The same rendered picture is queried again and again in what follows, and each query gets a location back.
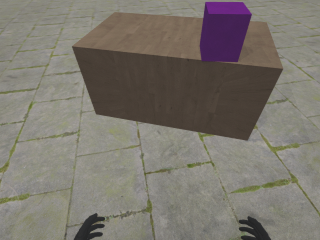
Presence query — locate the robot right hand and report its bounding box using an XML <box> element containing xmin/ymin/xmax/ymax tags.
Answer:
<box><xmin>238</xmin><ymin>216</ymin><xmax>271</xmax><ymax>240</ymax></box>

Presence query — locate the carton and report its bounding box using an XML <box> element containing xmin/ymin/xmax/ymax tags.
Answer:
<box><xmin>199</xmin><ymin>2</ymin><xmax>252</xmax><ymax>62</ymax></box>

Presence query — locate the pedestal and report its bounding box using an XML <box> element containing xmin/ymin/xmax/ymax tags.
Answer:
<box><xmin>72</xmin><ymin>12</ymin><xmax>283</xmax><ymax>141</ymax></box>

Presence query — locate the robot left hand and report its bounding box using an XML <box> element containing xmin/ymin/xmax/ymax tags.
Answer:
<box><xmin>74</xmin><ymin>213</ymin><xmax>105</xmax><ymax>240</ymax></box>

